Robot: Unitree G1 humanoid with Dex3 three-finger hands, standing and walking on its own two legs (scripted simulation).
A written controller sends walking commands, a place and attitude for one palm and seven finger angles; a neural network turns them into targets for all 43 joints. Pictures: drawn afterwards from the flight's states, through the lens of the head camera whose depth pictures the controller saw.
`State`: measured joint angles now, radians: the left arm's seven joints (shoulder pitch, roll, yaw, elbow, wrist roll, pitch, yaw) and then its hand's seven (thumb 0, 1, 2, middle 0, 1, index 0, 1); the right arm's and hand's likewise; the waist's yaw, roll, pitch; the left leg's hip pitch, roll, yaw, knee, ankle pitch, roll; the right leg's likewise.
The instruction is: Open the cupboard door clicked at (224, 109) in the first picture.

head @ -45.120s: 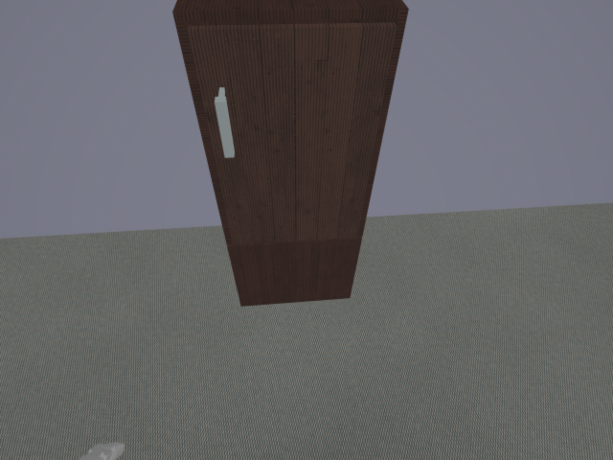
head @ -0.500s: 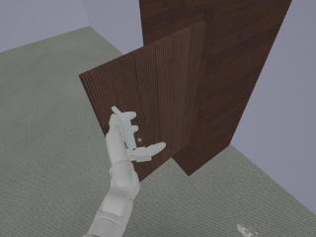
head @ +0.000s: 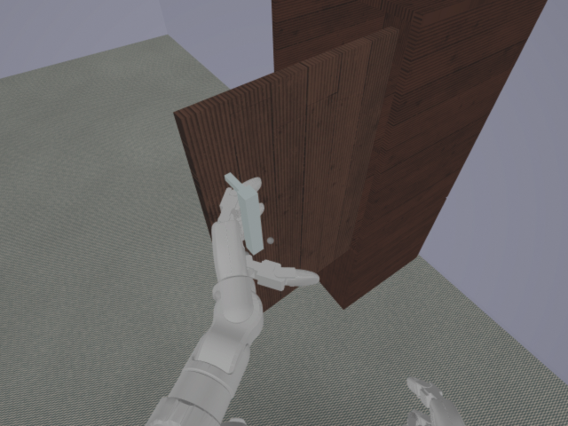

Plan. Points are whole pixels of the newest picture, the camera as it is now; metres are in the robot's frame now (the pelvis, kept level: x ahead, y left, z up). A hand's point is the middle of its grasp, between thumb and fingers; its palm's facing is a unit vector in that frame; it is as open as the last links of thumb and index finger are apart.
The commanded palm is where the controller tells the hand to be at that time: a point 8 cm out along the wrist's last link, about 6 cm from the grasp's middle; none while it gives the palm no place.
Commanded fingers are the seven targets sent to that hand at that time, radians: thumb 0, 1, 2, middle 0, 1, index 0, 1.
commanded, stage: slide the hand sideways off the handle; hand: left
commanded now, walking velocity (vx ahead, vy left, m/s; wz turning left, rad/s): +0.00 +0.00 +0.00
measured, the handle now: (243, 214) +0.39 +0.08 +0.09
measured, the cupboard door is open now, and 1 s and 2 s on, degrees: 94 96 96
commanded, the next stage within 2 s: draw the hand back to the body in 1.14 s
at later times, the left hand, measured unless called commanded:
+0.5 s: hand (260, 269) +0.31 +0.05 +0.08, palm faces -0.16 -0.99 -0.01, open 16.3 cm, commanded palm +0.28 +0.11 +0.08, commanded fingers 0.00 -0.50 0.30 -0.15 -0.30 -0.15 -0.30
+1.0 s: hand (216, 300) +0.26 +0.10 +0.08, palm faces -0.08 -1.00 -0.03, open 16.2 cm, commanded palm +0.24 +0.17 +0.08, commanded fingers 0.00 -0.50 0.30 -0.15 -0.30 -0.15 -0.30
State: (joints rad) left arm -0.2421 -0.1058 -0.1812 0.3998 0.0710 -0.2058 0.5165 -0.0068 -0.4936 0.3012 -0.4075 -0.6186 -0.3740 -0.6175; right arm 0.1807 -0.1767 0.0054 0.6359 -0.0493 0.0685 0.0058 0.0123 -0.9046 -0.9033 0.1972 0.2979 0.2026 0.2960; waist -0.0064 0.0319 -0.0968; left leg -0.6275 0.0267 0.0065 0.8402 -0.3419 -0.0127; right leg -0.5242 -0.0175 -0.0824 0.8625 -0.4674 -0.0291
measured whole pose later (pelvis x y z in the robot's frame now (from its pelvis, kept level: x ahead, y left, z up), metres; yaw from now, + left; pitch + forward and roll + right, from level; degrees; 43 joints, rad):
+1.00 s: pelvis +0.03 -0.02 +0.00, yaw +0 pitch +6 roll +1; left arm 0.33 0.15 -0.03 -0.08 -0.17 -0.25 -0.13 -0.01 -0.50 0.30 -0.18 -0.32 -0.17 -0.31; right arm 0.23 -0.23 0.02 0.49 0.02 -0.04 -0.02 0.01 -0.90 -0.90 0.20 0.30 0.20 0.30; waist 0.00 0.04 -0.09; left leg -0.54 0.04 0.01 0.81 -0.38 -0.03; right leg -0.44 0.00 -0.08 0.83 -0.50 -0.04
